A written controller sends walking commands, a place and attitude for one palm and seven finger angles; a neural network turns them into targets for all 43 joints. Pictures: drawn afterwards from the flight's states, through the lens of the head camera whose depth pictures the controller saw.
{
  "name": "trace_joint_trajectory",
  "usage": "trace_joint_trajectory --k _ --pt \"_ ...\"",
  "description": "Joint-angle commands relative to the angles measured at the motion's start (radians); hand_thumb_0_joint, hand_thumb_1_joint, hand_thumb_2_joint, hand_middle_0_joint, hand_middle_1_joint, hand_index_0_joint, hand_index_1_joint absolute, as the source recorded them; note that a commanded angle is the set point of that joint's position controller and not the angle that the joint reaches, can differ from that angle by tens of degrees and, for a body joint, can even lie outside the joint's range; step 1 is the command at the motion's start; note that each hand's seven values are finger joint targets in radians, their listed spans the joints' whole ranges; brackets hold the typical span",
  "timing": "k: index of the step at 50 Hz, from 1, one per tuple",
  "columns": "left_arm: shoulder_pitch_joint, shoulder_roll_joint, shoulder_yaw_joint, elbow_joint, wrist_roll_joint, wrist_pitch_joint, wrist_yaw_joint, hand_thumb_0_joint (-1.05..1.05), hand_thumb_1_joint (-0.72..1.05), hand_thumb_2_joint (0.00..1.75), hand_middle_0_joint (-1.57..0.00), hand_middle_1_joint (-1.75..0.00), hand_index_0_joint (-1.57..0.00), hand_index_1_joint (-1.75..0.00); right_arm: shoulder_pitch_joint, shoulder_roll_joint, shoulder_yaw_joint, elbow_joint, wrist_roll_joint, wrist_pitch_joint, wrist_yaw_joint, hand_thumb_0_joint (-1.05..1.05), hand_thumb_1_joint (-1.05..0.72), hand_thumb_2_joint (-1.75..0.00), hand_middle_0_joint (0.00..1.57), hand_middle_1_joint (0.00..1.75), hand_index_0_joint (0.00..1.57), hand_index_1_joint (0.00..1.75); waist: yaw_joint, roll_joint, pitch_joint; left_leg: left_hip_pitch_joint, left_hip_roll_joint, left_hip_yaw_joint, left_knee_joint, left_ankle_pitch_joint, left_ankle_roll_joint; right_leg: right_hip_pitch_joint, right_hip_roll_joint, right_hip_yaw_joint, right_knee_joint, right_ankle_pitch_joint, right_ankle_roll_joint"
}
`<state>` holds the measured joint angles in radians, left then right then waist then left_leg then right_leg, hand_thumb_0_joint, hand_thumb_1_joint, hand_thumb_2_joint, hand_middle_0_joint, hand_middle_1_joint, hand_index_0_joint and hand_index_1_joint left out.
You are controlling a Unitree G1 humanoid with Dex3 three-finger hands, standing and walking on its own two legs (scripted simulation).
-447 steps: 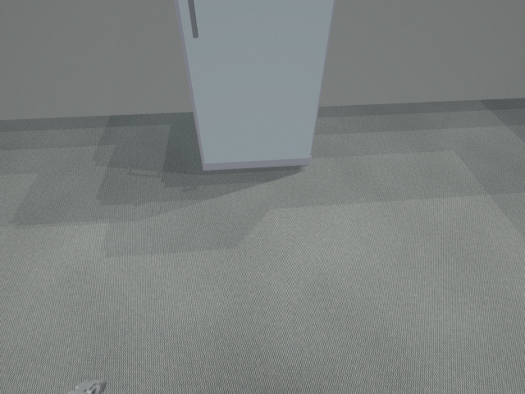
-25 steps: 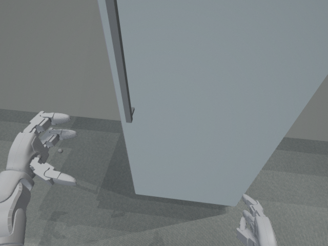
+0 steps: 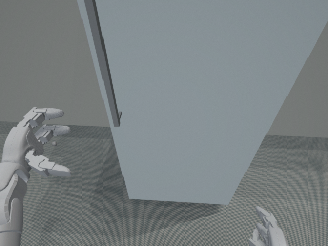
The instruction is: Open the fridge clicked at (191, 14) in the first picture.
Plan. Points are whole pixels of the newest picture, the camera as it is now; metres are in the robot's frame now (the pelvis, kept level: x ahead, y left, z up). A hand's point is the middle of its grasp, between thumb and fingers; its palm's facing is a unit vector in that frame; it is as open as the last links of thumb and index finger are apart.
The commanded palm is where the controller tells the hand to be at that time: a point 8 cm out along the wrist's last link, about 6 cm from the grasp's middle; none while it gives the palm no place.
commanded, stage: raise the hand to about handle height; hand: left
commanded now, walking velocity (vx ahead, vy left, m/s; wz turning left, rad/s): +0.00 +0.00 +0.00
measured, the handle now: (107, 65) +0.50 +0.21 +0.21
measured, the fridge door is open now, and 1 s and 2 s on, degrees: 0 0 0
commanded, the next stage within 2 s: move the hooked fingers beside the handle in 0.16 s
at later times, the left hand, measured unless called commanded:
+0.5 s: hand (60, 136) +0.30 +0.27 +0.14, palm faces +0.14 -0.99 -0.03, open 14.0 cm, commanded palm +0.27 +0.32 +0.15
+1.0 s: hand (72, 120) +0.35 +0.27 +0.14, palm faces +0.12 -0.99 -0.01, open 14.0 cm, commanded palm +0.32 +0.32 +0.14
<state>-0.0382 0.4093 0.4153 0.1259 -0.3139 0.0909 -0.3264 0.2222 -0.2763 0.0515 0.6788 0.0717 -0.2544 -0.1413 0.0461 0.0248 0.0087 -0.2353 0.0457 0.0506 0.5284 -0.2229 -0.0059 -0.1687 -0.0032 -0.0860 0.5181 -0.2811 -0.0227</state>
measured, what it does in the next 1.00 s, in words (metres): stands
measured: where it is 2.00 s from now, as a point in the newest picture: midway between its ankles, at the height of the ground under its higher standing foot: outside the picture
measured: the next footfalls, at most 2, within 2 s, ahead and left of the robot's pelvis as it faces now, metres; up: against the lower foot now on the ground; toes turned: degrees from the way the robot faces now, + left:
none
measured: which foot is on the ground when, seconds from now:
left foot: down 0.00-1.00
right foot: down 0.00-1.00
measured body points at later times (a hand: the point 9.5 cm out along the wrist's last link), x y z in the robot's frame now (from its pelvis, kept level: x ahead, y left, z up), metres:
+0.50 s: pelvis +0.00 +0.00 +0.00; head -0.01 +0.00 +0.45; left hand +0.28 +0.33 +0.15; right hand +0.19 -0.23 -0.07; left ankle +0.04 +0.12 -0.73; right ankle +0.01 -0.10 -0.73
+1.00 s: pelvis +0.01 +0.01 +0.00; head +0.00 +0.01 +0.45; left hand +0.34 +0.32 +0.14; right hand +0.16 -0.24 -0.08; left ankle +0.04 +0.12 -0.73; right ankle +0.01 -0.10 -0.73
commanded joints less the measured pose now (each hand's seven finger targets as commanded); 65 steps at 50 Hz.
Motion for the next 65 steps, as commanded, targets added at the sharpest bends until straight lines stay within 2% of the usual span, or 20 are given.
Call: trace_joint_trajectory --k 1,3,10,12,14,17,22,24,28,32,36,38,40,43,45,48,52,61,63,65 --pt "-0.283 0.263 0.092 -0.21 -0.021 -0.07 0.002 0.0 -0.5 0.3 -0.3 -1.2 -0.3 -1.2 -0.15 -0.114 -0.042 -0.161 0.005 -0.067 -0.012 0.0 -0.9 -0.9 0.2 0.3 0.2 0.3 0.002 0.066 -0.135 0.09 -0.044 -0.037 -0.079 0.042 0.023 -0.051 0.005 0.072 -0.125 0.065 0.021" --pt "-0.271 0.278 0.103 -0.198 -0.023 -0.065 -0.002 0.0 -0.5 0.3 -0.3 -1.2 -0.3 -1.2 -0.148 -0.119 -0.045 -0.159 0.005 -0.069 -0.013 0.0 -0.9 -0.9 0.2 0.3 0.2 0.3 0.003 0.03 -0.142 0.089 -0.041 -0.035 -0.068 0.05 0.026 -0.045 0.004 0.079 -0.124 0.071 0.023" --pt "-0.29 0.27 0.096 -0.199 -0.029 -0.05 -0.01 0.0 -0.5 0.3 -0.3 -1.2 -0.3 -1.2 -0.152 -0.115 -0.043 -0.164 0.006 -0.068 -0.012 0.0 -0.9 -0.9 0.2 0.3 0.2 0.3 0.001 0.04 -0.145 0.083 -0.042 -0.042 -0.063 0.054 0.025 -0.056 0.0 0.082 -0.117 0.078 0.024" --pt "-0.278 0.268 0.1 -0.191 -0.032 -0.051 -0.013 0.0 -0.5 0.3 -0.3 -1.2 -0.3 -1.2 -0.144 -0.117 -0.045 -0.163 0.006 -0.067 -0.012 0.0 -0.9 -0.9 0.2 0.3 0.2 0.3 0.0 0.005 -0.16 0.088 -0.043 -0.04 -0.057 0.073 0.027 -0.052 0.004 0.075 -0.109 0.116 0.028" --pt "-0.291 0.259 0.087 -0.213 -0.031 -0.055 -0.014 0.0 -0.5 0.3 -0.3 -1.2 -0.3 -1.2 -0.145 -0.114 -0.045 -0.165 0.007 -0.069 -0.01 0.0 -0.9 -0.9 0.2 0.3 0.2 0.3 0.002 0.035 -0.178 0.097 -0.043 -0.039 -0.056 0.093 0.026 -0.042 0.004 0.07 -0.098 0.144 0.026" --pt "-0.384 0.223 0.032 -0.182 -0.019 -0.058 -0.006 0.0 -0.5 0.3 -0.3 -1.2 -0.3 -1.2 -0.14 -0.113 -0.043 -0.154 0.01 -0.067 -0.016 0.0 -0.9 -0.9 0.2 0.3 0.2 0.3 -0.022 0.048 -0.128 0.098 -0.043 -0.047 -0.069 0.038 0.023 -0.097 0.013 0.061 -0.112 0.078 0.025" --pt "-0.448 0.264 0.052 -0.107 0.002 -0.058 0.006 0.0 -0.5 0.3 -0.3 -1.2 -0.3 -1.2 -0.137 -0.12 -0.043 -0.141 0.006 -0.058 -0.022 0.0 -0.9 -0.9 0.2 0.3 0.2 0.3 -0.02 0.034 -0.153 0.091 -0.043 -0.05 -0.069 0.038 0.026 -0.087 0.007 0.064 -0.111 0.068 0.019" --pt "-0.45 0.282 0.067 -0.131 0.006 -0.067 0.005 0.0 -0.5 0.3 -0.3 -1.2 -0.3 -1.2 -0.137 -0.12 -0.046 -0.15 0.004 -0.057 -0.018 0.0 -0.9 -0.9 0.2 0.3 0.2 0.3 -0.007 0.053 -0.223 0.111 -0.042 -0.047 -0.064 0.09 0.026 -0.05 0.004 0.062 -0.093 0.131 0.015" --pt "-0.448 0.277 0.068 -0.058 0.003 -0.067 0.003 0.0 -0.5 0.3 -0.3 -1.2 -0.3 -1.2 -0.122 -0.124 -0.047 -0.142 0.005 -0.048 -0.014 0.0 -0.9 -0.9 0.2 0.3 0.2 0.3 -0.014 0.021 -0.189 0.095 -0.039 -0.046 -0.061 0.095 0.024 -0.059 0.011 0.053 -0.089 0.148 0.014" --pt "-0.489 0.258 0.045 -0.054 0.011 -0.06 0.004 0.0 -0.5 0.3 -0.3 -1.2 -0.3 -1.2 -0.114 -0.122 -0.05 -0.153 0.007 -0.038 -0.011 0.0 -0.9 -0.9 0.2 0.3 0.2 0.3 -0.018 0.054 -0.199 0.1 -0.039 -0.049 -0.067 0.102 0.021 -0.071 0.014 0.046 -0.083 0.157 0.011" --pt "-0.531 0.244 0.025 -0.049 0.018 -0.067 0.017 0.0 -0.5 0.3 -0.3 -1.2 -0.3 -1.2 -0.102 -0.125 -0.054 -0.149 0.008 -0.032 -0.009 0.0 -0.9 -0.9 0.2 0.3 0.2 0.3 -0.028 0.036 -0.216 0.108 -0.036 -0.053 -0.066 0.105 0.021 -0.081 0.017 0.045 -0.08 0.156 0.012" --pt "-0.521 0.273 0.048 -0.033 0.024 -0.071 0.026 0.0 -0.5 0.3 -0.3 -1.2 -0.3 -1.2 -0.095 -0.131 -0.056 -0.143 0.006 -0.027 -0.009 0.0 -0.9 -0.9 0.2 0.3 0.2 0.3 -0.023 0.036 -0.221 0.105 -0.034 -0.048 -0.061 0.114 0.022 -0.072 0.017 0.045 -0.078 0.16 0.009" --pt "-0.566 0.222 -0.001 -0.041 0.03 -0.077 0.031 0.0 -0.5 0.3 -0.3 -1.2 -0.3 -1.2 -0.095 -0.121 -0.055 -0.146 0.008 -0.025 -0.009 0.0 -0.9 -0.9 0.2 0.3 0.2 0.3 -0.036 0.044 -0.217 0.114 -0.033 -0.054 -0.068 0.109 0.019 -0.087 0.018 0.041 -0.078 0.154 0.01" --pt "-0.538 0.273 0.048 -0.022 0.036 -0.082 0.044 0.0 -0.5 0.3 -0.3 -1.2 -0.3 -1.2 -0.081 -0.133 -0.06 -0.137 0.001 -0.018 -0.006 0.0 -0.9 -0.9 0.2 0.3 0.2 0.3 -0.02 0.037 -0.248 0.116 -0.033 -0.05 -0.061 0.14 0.021 -0.061 0.019 0.044 -0.073 0.186 0.006" --pt "-0.563 0.256 0.034 0.013 0.039 -0.075 0.044 0.0 -0.5 0.3 -0.3 -1.2 -0.3 -1.2 -0.079 -0.128 -0.058 -0.137 0.005 -0.011 -0.006 0.0 -0.9 -0.9 0.2 0.3 0.2 0.3 -0.031 0.018 -0.222 0.095 -0.032 -0.049 -0.068 0.119 0.021 -0.076 0.017 0.044 -0.078 0.172 0.01" --pt "-0.605 0.32 0.078 0.081 0.046 -0.074 0.046 0.0 -0.5 0.3 -0.3 -1.2 -0.3 -1.2 -0.065 -0.139 -0.063 -0.123 0.003 0.002 -0.009 0.0 -0.9 -0.9 0.2 0.3 0.2 0.3 -0.034 0.004 -0.215 0.074 -0.032 -0.042 -0.06 0.1 0.024 -0.083 0.015 0.053 -0.081 0.155 0.011" --pt "-0.676 0.295 0.035 0.107 0.05 -0.094 0.027 0.0 -0.5 0.3 -0.3 -1.2 -0.3 -1.2 -0.056 -0.134 -0.061 -0.13 0.005 0.009 -0.007 0.0 -0.9 -0.9 0.2 0.3 0.2 0.3 -0.051 0.063 -0.231 0.08 -0.036 -0.041 -0.052 0.102 0.021 -0.1 0.015 0.058 -0.075 0.164 0.009" --pt "-0.79 0.325 0.026 0.267 0.056 -0.122 0.008 0.0 -0.5 0.3 -0.3 -1.2 -0.3 -1.2 -0.004 -0.152 -0.071 -0.108 0.007 0.02 -0.003 0.0 -0.9 -0.9 0.2 0.3 0.2 0.3 -0.076 0.02 -0.24 0.045 -0.033 -0.053 -0.025 0.091 0.023 -0.141 0.015 0.058 -0.056 0.165 0.01" --pt "-0.799 0.341 0.03 0.257 0.065 -0.134 0.013 0.0 -0.5 0.3 -0.3 -1.2 -0.3 -1.2 0.001 -0.156 -0.074 -0.115 0.005 0.023 0.001 0.0 -0.9 -0.9 0.2 0.3 0.2 0.3 -0.065 0.036 -0.279 0.05 -0.033 -0.054 -0.02 0.096 0.023 -0.125 0.015 0.059 -0.047 0.157 0.006" --pt "-0.85 0.343 0.026 0.281 0.071 -0.144 0.021 0.0 -0.5 0.3 -0.3 -1.2 -0.3 -1.2 0.011 -0.154 -0.074 -0.108 0.003 0.026 0.002 0.0 -0.9 -0.9 0.2 0.3 0.2 0.3 -0.079 0.034 -0.281 0.046 -0.034 -0.055 -0.014 0.094 0.025 -0.138 0.015 0.063 -0.046 0.161 0.009"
